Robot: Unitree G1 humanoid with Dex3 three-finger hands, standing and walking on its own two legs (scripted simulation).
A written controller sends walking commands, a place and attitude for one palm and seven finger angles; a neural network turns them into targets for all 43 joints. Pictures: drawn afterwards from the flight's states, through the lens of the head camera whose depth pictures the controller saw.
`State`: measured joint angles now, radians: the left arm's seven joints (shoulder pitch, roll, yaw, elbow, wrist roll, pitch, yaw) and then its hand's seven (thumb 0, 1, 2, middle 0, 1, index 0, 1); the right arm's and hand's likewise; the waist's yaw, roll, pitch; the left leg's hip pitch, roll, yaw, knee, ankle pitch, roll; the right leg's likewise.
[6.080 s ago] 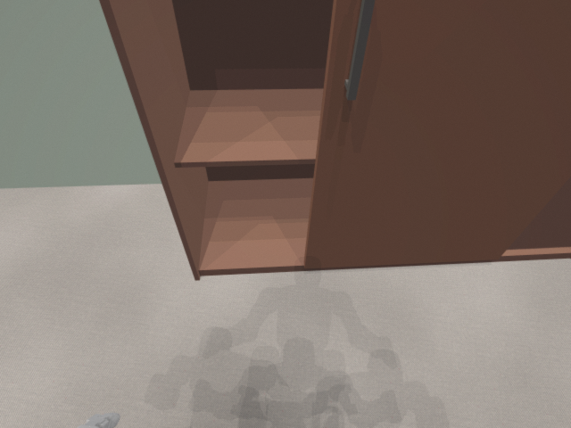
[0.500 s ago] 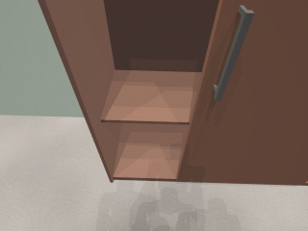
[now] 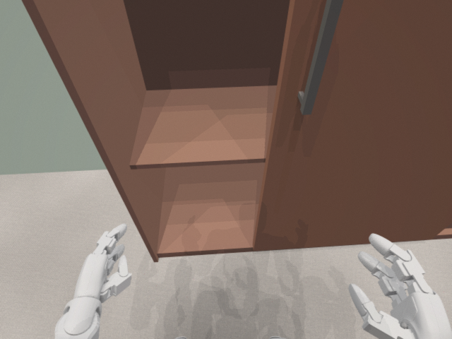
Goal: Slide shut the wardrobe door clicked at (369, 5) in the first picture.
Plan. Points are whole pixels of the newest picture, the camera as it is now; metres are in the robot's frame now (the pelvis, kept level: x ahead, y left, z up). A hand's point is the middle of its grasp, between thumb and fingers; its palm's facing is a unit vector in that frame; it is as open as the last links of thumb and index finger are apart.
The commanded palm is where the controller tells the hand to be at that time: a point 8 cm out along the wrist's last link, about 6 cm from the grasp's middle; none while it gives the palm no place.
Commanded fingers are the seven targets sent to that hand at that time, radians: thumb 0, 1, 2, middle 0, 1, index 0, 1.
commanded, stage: raise the hand with hooked fingers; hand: right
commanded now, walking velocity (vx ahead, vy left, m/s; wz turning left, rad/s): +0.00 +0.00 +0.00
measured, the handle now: (318, 45) +0.55 -0.16 +0.25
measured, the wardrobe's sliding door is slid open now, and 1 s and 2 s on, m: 0.42 0.42 0.42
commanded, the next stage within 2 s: move the hooked fingers beside the handle in 1.58 s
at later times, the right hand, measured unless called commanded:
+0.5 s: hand (411, 230) +0.24 -0.24 +0.16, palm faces -0.01 +1.00 -0.10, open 12.2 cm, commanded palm +0.21 -0.29 +0.17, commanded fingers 0.00 0.31 -0.38 0.29 1.08 0.29 1.08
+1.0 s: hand out of the picture +0.28 -0.28 +0.25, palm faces +0.06 +0.99 -0.13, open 14.0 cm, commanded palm +0.25 -0.32 +0.27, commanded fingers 0.00 0.50 -0.30 0.30 1.20 0.30 1.20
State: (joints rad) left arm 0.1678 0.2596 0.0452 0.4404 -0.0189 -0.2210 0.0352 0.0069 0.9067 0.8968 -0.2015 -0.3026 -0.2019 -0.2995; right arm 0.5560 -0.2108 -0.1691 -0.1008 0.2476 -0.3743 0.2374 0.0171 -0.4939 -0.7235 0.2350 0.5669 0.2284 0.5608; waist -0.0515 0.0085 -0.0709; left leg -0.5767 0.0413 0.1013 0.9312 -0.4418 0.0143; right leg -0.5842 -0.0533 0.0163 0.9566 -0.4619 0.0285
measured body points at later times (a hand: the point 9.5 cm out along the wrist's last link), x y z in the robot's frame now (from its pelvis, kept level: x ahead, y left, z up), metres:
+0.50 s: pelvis +0.01 -0.01 +0.03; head +0.00 +0.00 +0.48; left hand +0.16 +0.24 -0.04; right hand +0.23 -0.29 +0.16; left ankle +0.02 +0.11 -0.69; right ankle +0.02 -0.14 -0.69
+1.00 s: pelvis +0.02 -0.01 +0.05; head +0.00 +0.02 +0.50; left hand +0.22 +0.20 -0.01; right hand +0.27 -0.34 +0.26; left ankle +0.02 +0.11 -0.69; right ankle +0.02 -0.14 -0.69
